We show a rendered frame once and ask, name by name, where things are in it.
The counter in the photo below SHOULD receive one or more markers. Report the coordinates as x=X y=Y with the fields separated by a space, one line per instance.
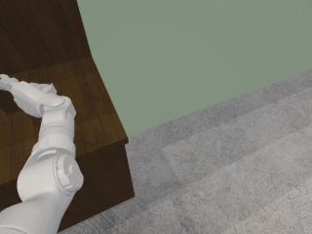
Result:
x=45 y=42

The robot left forearm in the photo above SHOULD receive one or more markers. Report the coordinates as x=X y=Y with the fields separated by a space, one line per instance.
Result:
x=56 y=135

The left robot hand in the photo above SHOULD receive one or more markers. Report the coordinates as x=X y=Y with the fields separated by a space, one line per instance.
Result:
x=26 y=95

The robot left upper arm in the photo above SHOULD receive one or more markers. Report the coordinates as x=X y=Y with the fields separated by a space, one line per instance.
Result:
x=46 y=188

